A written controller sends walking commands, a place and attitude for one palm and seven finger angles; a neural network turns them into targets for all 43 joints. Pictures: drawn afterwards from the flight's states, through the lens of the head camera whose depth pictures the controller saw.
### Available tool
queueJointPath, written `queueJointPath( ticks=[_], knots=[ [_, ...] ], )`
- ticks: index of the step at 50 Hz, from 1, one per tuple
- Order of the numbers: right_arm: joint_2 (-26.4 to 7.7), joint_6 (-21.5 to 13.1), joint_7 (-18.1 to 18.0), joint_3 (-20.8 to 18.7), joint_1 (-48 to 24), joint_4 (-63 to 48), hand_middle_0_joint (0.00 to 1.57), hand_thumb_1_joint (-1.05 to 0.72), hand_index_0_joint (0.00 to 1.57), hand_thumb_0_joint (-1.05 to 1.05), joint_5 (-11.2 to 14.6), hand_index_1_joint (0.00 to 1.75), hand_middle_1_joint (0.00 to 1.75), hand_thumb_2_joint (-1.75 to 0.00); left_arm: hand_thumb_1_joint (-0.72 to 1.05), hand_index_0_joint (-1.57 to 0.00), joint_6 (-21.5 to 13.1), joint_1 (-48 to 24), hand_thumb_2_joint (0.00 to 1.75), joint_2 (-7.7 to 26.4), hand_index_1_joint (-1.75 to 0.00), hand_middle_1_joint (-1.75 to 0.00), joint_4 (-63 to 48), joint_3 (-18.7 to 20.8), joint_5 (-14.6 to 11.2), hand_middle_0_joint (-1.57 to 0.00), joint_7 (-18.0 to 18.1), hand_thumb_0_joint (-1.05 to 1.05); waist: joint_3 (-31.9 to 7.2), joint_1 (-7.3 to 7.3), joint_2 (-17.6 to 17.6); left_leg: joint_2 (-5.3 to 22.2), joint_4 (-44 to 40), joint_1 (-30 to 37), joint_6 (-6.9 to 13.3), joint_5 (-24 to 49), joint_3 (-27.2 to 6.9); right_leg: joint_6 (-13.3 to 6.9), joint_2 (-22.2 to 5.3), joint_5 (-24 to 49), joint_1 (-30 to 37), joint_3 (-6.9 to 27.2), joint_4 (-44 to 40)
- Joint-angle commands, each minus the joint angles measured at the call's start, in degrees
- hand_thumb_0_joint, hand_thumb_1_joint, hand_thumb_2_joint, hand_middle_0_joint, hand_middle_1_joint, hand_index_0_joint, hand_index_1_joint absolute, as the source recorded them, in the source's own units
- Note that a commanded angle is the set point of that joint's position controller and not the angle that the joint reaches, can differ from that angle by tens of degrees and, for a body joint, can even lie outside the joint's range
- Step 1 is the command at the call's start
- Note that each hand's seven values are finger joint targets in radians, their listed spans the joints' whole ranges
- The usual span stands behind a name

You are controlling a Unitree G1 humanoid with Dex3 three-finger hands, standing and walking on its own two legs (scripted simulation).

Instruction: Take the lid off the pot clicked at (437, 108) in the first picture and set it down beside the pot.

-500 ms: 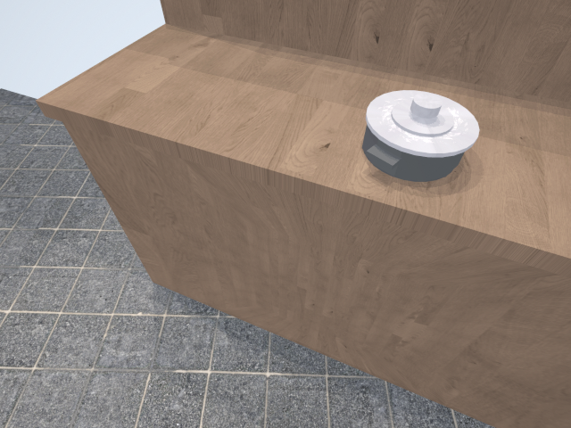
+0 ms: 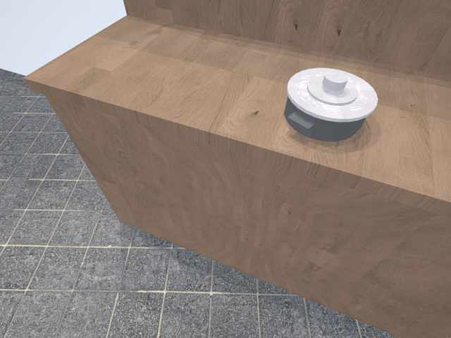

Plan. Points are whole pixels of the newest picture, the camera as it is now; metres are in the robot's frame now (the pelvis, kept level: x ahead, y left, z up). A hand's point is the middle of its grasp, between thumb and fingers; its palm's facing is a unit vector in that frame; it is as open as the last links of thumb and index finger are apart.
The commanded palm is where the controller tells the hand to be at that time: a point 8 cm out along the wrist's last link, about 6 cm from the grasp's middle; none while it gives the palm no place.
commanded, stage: look at it before walking up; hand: left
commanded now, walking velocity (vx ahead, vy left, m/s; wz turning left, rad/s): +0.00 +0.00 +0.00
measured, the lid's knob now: (335, 80) +0.58 -0.20 +0.16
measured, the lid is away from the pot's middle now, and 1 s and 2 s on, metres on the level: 0.00 0.00 0.00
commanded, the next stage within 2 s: shuffle to correct the standing spot in 0.14 s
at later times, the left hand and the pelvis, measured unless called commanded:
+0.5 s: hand out of the picture +0.05 +0.16 -0.17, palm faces -0.07 -0.97 -0.23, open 7.4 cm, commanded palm none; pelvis +0.01 -0.04 +0.00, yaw -7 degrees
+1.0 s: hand out of the picture +0.15 +0.02 -0.18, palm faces -0.15 -0.97 -0.17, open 7.4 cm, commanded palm none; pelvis +0.10 -0.14 +0.00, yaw -13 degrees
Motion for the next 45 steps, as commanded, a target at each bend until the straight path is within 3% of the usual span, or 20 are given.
queueJointPath(
  ticks=[1,13,16,18,20,21,23,25,27,28,29,30,31,32,33,35,38,40,44,45],
  knots=[
    [-5.9,-0.8,-0.2,-1.1,3.4,-1.7,0.2,-0.9,0.2,0.0,0.2,0.3,0.3,-0.9,0.9,-0.2,-1.1,2.9,0.9,6.9,-0.3,-0.3,-2.2,1.7,-0.2,-0.2,0.2,0.0,0.2,0.15,-0.7,4.8,-4.4,0.3,2.0,6.3,-4.7,-2.1,-5.0,5.8,-1.0,5.0,-5.8],
    [-5.8,-0.8,-0.5,-1.1,3.2,-1.3,0.2,-0.9,0.2,0.0,0.2,0.3,0.3,-0.9,0.9,-0.2,-1.0,2.8,0.9,6.7,-0.3,-0.3,-1.9,1.8,-0.3,-0.2,0.0,0.0,-1.3,-0.03,0.0,5.6,-4.3,2.5,1.9,6.9,-4.3,-2.1,-4.5,7.2,-0.8,4.6,-5.0],
    [-9.0,-0.1,-1.3,-2.5,3.8,-2.2,0.2,-0.9,0.2,0.0,-0.3,0.3,0.3,-0.9,0.9,-0.2,0.6,1.1,0.9,6.9,-0.3,-0.3,-3.8,2.8,0.2,-0.2,-1.2,0.0,1.8,-0.9,3.0,10.8,-7.5,3.3,4.3,-1.7,-8.0,-2.0,-1.0,-0.7,-7.7,2.1,0.5],
    [-11.9,-0.2,-1.9,-3.8,5.8,-2.5,0.2,-0.9,0.2,0.0,-0.9,0.3,0.3,-0.9,0.9,-0.2,1.4,-1.3,0.9,5.8,-0.3,-0.3,-5.8,3.4,0.4,-0.2,-2.1,0.0,3.5,-2.33,10.0,20.0,-14.3,4.1,9.3,-7.6,-17.0,-0.8,1.2,-9.3,-15.1,-2.8,14.1],
    [-12.2,-0.9,-2.0,-4.1,6.8,-2.9,0.2,-0.9,0.2,0.0,-1.0,0.3,0.3,-0.9,0.9,-0.2,1.7,-4.7,0.9,6.1,-0.3,-0.3,-8.2,4.1,0.4,-0.2,-2.9,0.0,4.0,-2.84,8.1,24.3,-15.9,6.7,12.0,-1.8,-18.6,-0.5,-2.8,-13.2,-22.0,0.9,23.9],
    [-12.1,-1.2,-2.1,-4.2,5.9,-3.0,0.2,-0.9,0.2,0.0,-1.1,0.3,0.3,-0.9,0.9,-0.2,1.6,-5.2,0.9,5.9,-0.3,-0.3,-8.6,4.3,0.3,-0.2,-3.4,0.0,3.1,-2.42,6.2,24.3,-14.9,8.0,11.6,1.8,-15.9,-0.2,-3.8,-12.4,-22.8,1.4,24.2],
    [-12.6,-1.6,-2.2,-4.4,3.6,-3.8,0.2,-0.9,0.2,0.0,-1.3,0.3,0.3,-0.9,0.9,-0.2,1.6,-5.2,0.9,4.9,-0.3,-0.3,-9.2,4.4,0.0,-0.2,-4.3,0.0,0.9,-1.52,7.0,22.6,-12.8,8.2,9.3,7.9,-9.2,0.3,-5.3,-10.9,-19.2,0.2,19.7],
    [-13.2,-1.6,-2.1,-4.7,1.1,-4.4,0.2,-0.9,0.2,0.0,-1.3,0.3,0.3,-0.9,0.9,-0.2,1.5,-3.3,0.9,4.4,-0.3,-0.3,-9.0,4.4,-0.2,-0.2,-4.9,0.0,0.1,-0.36,9.2,20.6,-9.3,3.7,7.1,11.4,-2.8,0.1,-4.6,-10.0,-10.6,-3.2,11.2],
    [-13.8,-1.3,-1.8,-5.1,-0.3,-4.5,0.2,-0.9,0.2,0.0,-1.2,0.3,0.3,-0.9,0.9,-0.2,1.4,2.8,0.9,5.4,-0.3,-0.3,-6.7,5.0,-0.1,-0.2,-5.1,0.0,-2.6,2.56,8.0,17.1,-0.8,-3.3,3.9,4.6,1.9,-0.4,-1.3,-0.8,2.5,-7.2,1.5],
    [-12.1,-1.2,-1.5,-4.8,0.5,-4.7,0.2,-0.9,0.2,0.0,-0.8,0.3,0.3,-0.9,0.9,-0.2,0.9,8.2,0.9,8.8,-0.3,-0.3,-5.0,5.8,0.3,-0.2,-4.6,0.0,-5.3,4.87,-1.4,11.9,9.9,-10.5,1.1,-3.1,6.3,-1.6,-2.1,1.3,13.3,-4.7,-5.6],
    [-7.0,-1.0,-0.9,-3.5,0.6,-6.7,0.2,-0.9,0.2,0.0,-0.3,0.3,0.3,-0.9,0.9,-0.2,0.1,11.0,0.9,16.3,-0.3,-0.3,-4.4,7.2,0.9,-0.2,-3.4,0.0,-5.3,5.91,-23.6,3.0,30.2,-27.3,-2.2,-23.6,10.6,-8.1,-17.7,-2.7,19.8,20.5,-14.6],
    [-7.4,-0.3,-1.1,-3.1,-3.4,-8.9,0.2,-0.9,0.2,0.0,-0.5,0.3,0.3,-0.9,0.9,-0.2,0.6,12.9,0.9,17.2,-0.3,-0.3,-5.4,7.2,-0.3,-0.2,-2.3,0.0,-3.7,7.75,-21.3,3.5,40.4,-28.5,-1.7,-24.7,2.3,-12.8,-22.3,-0.7,12.6,28.1,-17.4],
    [-8.4,0.0,-1.2,-3.6,-3.5,-8.5,0.2,-0.9,0.2,0.0,-0.2,0.3,0.3,-0.9,0.9,-0.2,1.0,9.5,0.9,14.9,-0.3,-0.3,-6.2,7.1,-0.2,-0.2,-1.9,0.0,-1.9,5.88,-14.5,5.7,43.6,-27.7,-0.5,-20.0,-0.4,-14.1,-20.0,-11.3,8.4,22.7,-17.6],
    [-8.4,0.0,-0.9,-3.6,-4.0,-8.1,0.2,-0.9,0.2,0.0,-0.3,0.3,0.3,-0.9,0.9,-0.2,1.2,4.4,0.9,13.1,-0.3,-0.3,-7.4,6.6,-0.1,-0.2,-1.9,0.0,0.4,3.92,-11.0,6.6,44.7,-26.2,-0.2,-17.9,0.1,-14.1,-17.6,-18.9,2.4,22.0,-18.5],
    [-8.7,0.1,-0.4,-3.6,-2.8,-7.6,0.2,-0.9,0.2,0.0,-0.6,0.3,0.3,-0.9,0.9,-0.2,0.9,0.2,0.9,12.0,-0.3,-0.3,-8.6,6.0,0.0,-0.2,-1.8,0.0,1.0,1.69,-7.7,7.1,44.0,-23.7,-0.6,-14.9,0.7,-13.5,-15.7,-17.1,-0.5,18.0,-17.4],
    [-7.2,0.6,0.1,-3.4,-0.6,-7.0,0.2,-0.9,0.2,0.0,-0.9,0.3,0.3,-0.9,0.9,-0.2,0.2,-1.8,0.9,10.0,-0.3,-0.3,-9.5,5.3,0.1,-0.2,-1.5,0.0,-1.4,-0.16,-2.6,6.8,39.0,-18.7,-1.2,-10.1,1.8,-12.6,-12.4,-5.7,-1.0,10.7,-15.4],
    [-6.7,0.9,0.3,-3.2,-2.1,-7.9,0.2,-0.9,0.2,0.0,-0.7,0.3,0.3,-0.9,0.9,-0.2,-0.5,1.3,0.9,10.0,-0.3,-0.3,-8.6,4.6,0.0,-0.2,-1.3,0.0,-1.5,0.44,-3.4,5.8,34.8,-20.1,-1.6,-7.0,2.3,-12.8,-11.5,3.6,2.4,9.7,-15.3],
    [-6.7,0.7,0.3,-3.3,-3.3,-8.5,0.2,-0.9,0.2,0.0,-0.7,0.3,0.3,-0.9,0.9,-0.2,-0.7,3.4,0.9,9.7,-0.3,-0.3,-8.0,4.3,-0.2,-0.2,-1.2,0.0,-2.8,1.63,-4.8,5.4,32.4,-21.8,-1.5,-6.6,1.9,-13.1,-11.1,6.8,6.6,10.8,-14.8],
    [-6.9,0.3,0.0,-3.2,-6.7,-10.2,0.2,-0.9,0.2,0.0,-0.4,0.3,0.3,-0.9,0.9,-0.2,-1.3,5.7,0.9,9.0,-0.3,-0.3,-7.5,4.2,-0.1,-0.2,-1.1,0.0,-3.2,2.21,-2.0,5.0,29.0,-25.0,-1.4,-8.6,1.2,-14.0,-12.0,16.7,12.8,13.6,-13.5],
    [-6.6,0.2,0.0,-3.3,-6.9,-10.3,0.2,-0.9,0.2,0.0,-0.4,0.3,0.3,-0.9,0.9,-0.2,-1.3,6.3,0.9,9.0,-0.3,-0.3,-7.7,4.1,-0.3,-0.2,-1.1,0.0,-3.8,2.66,-3.6,4.9,28.7,-25.2,-1.2,-8.4,0.8,-13.8,-11.7,18.3,13.8,13.8,-12.9]
  ],
)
